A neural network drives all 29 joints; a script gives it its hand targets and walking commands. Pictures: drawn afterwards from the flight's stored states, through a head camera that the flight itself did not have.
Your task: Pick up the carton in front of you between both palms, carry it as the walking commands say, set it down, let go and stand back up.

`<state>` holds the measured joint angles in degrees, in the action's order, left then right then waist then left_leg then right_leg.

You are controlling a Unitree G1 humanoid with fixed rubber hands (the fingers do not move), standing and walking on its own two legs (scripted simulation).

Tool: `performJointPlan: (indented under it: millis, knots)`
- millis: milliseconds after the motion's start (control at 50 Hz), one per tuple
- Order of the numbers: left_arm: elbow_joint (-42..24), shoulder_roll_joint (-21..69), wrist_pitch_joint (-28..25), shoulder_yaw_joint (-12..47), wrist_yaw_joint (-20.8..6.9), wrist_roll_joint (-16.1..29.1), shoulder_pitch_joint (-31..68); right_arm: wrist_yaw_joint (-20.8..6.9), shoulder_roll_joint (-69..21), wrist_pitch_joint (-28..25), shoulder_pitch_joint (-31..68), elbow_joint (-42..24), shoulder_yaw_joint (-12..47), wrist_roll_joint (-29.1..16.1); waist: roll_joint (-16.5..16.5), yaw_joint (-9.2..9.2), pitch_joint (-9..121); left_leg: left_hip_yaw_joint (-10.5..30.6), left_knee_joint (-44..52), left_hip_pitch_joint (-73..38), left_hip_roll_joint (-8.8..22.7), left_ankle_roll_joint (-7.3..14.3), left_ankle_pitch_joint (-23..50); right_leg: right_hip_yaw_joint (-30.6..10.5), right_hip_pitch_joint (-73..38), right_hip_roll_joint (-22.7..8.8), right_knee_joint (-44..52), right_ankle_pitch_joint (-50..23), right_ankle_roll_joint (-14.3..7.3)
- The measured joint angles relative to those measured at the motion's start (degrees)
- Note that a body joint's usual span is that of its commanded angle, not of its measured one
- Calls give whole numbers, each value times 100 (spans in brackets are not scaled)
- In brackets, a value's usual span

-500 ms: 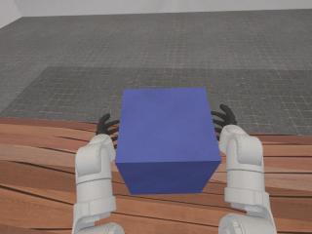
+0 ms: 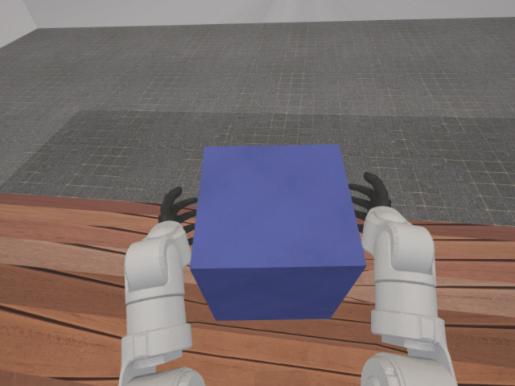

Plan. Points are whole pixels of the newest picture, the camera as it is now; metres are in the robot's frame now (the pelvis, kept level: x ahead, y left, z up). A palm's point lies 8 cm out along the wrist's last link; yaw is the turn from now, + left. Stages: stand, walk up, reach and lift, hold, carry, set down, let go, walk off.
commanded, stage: carry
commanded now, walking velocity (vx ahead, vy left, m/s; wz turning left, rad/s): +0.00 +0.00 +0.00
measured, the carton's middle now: (272, 239) +0.34 +0.00 +0.05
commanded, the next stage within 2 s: none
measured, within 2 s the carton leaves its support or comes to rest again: neither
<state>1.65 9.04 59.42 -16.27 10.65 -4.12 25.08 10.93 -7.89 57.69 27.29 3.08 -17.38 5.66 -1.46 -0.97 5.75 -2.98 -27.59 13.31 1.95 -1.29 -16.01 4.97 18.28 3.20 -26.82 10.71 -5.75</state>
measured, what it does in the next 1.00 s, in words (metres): stands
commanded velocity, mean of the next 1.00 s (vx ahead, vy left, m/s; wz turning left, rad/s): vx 0.16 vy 0.00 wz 0.00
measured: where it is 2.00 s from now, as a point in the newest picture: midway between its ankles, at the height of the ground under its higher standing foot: (257, 358)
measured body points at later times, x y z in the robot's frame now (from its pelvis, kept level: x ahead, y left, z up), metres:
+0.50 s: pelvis +0.00 +0.00 +0.00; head -0.02 -0.02 +0.45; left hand +0.33 +0.15 +0.10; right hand +0.34 -0.16 +0.10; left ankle -0.02 +0.13 -0.74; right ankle +0.04 -0.05 -0.74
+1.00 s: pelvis +0.03 +0.01 -0.01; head +0.00 +0.00 +0.43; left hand +0.36 +0.17 +0.09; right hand +0.37 -0.15 +0.09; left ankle -0.02 +0.13 -0.74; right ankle +0.04 -0.06 -0.72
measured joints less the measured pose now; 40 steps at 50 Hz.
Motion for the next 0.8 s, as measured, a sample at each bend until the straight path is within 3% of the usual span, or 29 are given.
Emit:
performJointPlan:
  millis: [720, 800]
  knots:
    - [43, 1, 6, 3, 2, -1, -2, 5, 7, 2, -30, 24, 4, -2, 7, 10, 61, 17, -68, 66, 16, -2, -36, 17, 38, 12, -17, 19, 5]
    - [34, 33, -6, 41, 11, -41, 4, -25, 44, 12, -43, -11, -18, -57, 4, -19, 164, 19, -456, 244, 35, 163, -484, 25, 123, 34, -161, 125, -40]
